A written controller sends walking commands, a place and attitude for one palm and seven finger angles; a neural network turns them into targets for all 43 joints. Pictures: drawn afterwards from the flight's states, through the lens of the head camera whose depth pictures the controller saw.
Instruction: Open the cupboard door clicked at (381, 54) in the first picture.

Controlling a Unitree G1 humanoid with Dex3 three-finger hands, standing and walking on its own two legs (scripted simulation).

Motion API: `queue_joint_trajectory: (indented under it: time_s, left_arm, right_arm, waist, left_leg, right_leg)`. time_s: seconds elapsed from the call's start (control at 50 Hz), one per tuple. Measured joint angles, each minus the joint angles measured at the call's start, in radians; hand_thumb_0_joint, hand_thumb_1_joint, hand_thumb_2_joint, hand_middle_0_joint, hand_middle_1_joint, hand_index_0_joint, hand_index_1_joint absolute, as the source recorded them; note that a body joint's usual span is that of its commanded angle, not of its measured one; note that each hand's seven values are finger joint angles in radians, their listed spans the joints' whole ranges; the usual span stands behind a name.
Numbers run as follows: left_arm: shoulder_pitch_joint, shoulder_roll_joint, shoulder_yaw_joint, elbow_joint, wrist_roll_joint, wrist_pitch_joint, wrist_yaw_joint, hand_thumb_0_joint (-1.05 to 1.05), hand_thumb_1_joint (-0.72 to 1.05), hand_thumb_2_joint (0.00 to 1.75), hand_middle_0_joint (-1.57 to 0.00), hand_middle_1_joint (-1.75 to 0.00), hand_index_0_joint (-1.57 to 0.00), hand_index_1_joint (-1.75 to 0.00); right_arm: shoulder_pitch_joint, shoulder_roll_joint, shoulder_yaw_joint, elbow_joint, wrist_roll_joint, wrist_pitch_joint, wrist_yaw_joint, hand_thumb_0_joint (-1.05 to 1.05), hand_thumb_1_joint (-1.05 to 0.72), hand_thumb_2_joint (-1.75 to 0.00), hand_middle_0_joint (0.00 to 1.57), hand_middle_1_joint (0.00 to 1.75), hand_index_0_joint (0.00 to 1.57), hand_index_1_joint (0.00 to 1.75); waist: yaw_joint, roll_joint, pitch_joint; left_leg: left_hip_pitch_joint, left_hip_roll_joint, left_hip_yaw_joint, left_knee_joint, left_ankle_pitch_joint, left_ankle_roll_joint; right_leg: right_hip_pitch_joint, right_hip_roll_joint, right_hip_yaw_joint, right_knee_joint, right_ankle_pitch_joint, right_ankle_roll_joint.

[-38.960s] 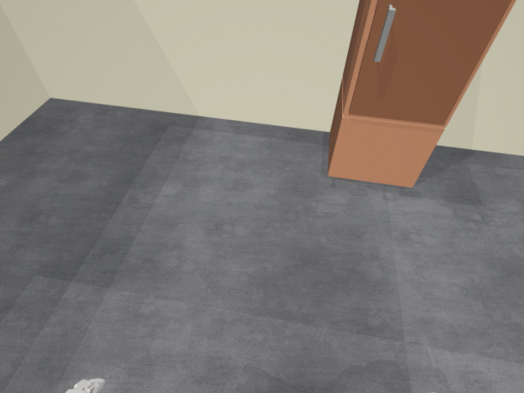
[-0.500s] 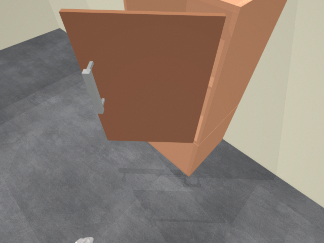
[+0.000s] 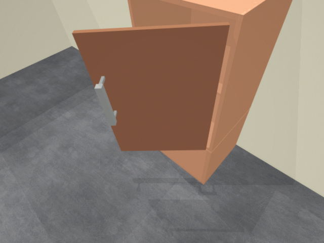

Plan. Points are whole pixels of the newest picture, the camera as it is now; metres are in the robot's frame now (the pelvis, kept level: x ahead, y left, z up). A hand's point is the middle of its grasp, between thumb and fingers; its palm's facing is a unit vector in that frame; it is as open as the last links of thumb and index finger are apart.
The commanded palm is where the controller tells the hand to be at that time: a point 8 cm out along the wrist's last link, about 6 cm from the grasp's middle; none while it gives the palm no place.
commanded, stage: come to a stop and stand still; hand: left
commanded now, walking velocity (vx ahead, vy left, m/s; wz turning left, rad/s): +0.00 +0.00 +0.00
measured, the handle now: (108, 102) +0.54 +0.24 +0.02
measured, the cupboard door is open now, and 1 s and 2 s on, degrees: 42 42 42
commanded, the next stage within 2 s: look again from close up in 0.70 s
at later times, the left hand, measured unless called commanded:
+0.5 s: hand out of the picture +0.09 +0.14 -0.16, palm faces -0.01 -0.97 -0.24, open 7.3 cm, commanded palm none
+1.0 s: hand out of the picture +0.05 +0.12 -0.17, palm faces +0.04 -0.97 -0.22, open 7.3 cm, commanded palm none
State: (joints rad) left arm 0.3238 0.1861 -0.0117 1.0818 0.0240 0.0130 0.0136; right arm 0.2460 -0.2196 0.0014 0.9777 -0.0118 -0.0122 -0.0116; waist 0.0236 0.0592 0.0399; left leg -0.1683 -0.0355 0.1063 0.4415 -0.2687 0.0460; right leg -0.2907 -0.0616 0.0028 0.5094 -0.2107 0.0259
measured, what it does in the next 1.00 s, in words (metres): shifts its weight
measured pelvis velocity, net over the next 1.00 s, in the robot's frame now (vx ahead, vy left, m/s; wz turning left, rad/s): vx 0.04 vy -0.06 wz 0.02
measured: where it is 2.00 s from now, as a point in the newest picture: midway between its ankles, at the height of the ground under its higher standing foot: outside the picture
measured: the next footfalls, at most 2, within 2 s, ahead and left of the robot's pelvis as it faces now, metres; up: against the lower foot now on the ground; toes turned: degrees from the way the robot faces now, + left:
none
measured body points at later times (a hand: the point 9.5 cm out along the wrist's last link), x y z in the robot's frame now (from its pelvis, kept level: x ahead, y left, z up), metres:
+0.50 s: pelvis +0.03 -0.04 +0.00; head +0.06 -0.07 +0.45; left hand +0.09 +0.19 -0.14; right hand +0.03 -0.26 -0.17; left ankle -0.02 +0.09 -0.74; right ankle +0.04 -0.14 -0.74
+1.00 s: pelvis +0.04 -0.06 +0.00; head +0.06 -0.07 +0.45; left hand +0.05 +0.17 -0.15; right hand +0.05 -0.28 -0.16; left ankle -0.02 +0.09 -0.74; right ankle +0.04 -0.14 -0.74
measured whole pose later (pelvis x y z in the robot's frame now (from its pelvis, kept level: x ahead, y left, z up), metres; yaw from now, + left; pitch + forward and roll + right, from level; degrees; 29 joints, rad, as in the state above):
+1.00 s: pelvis +0.04 -0.06 +0.00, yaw +1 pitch +0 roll +1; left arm 0.23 0.17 0.00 1.12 0.02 -0.01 0.02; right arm 0.25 -0.17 0.00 1.12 -0.01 -0.02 -0.03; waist 0.01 0.01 0.05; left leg -0.09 0.06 0.05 0.39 -0.29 -0.05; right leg -0.20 0.03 -0.06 0.46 -0.25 -0.06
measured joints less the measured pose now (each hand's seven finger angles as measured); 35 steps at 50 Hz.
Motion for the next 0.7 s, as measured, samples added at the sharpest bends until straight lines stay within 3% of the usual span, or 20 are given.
queue_joint_trajectory:
  time_s: [0.22,0.4,0.7]
  left_arm:
    - [-0.094,-0.036,-0.007,0.023,-0.005,-0.02,0.006,0.01,0.91,0.9,-0.2,-0.3,-0.2,-0.3]
    - [-0.152,-0.021,0.003,0.011,-0.008,-0.029,0.009,0.01,0.92,0.9,-0.21,-0.3,-0.2,-0.3]
    - [-0.134,-0.021,0.012,0.021,-0.009,-0.03,0.012,0.01,0.92,0.9,-0.21,-0.3,-0.2,-0.3]
  right_arm:
    - [0.012,0.014,0.009,0.095,0.001,-0.009,-0.011,0.0,-0.91,-0.9,0.2,0.3,0.2,0.3]
    - [0.021,0.038,0.009,0.129,-0.002,-0.008,-0.014,0.0,-0.91,-0.9,0.2,0.3,0.2,0.3]
    - [0.01,0.047,0.002,0.141,-0.001,-0.005,-0.02,0.0,-0.91,-0.9,0.2,0.3,0.2,0.3]
  waist:
    - [-0.02,-0.012,0.017]
    - [-0.033,-0.022,0.015]
    - [-0.028,-0.032,0.017]
  left_leg:
    - [0.044,0.021,-0.012,-0.027,-0.011,-0.029]
    - [0.06,0.047,-0.026,-0.036,-0.019,-0.057]
    - [0.073,0.083,-0.042,-0.047,-0.025,-0.088]
  right_leg:
    - [0.032,0.02,-0.014,0.002,-0.031,-0.023]
    - [0.048,0.045,-0.031,-0.002,-0.048,-0.049]
    - [0.071,0.08,-0.052,-0.028,-0.052,-0.078]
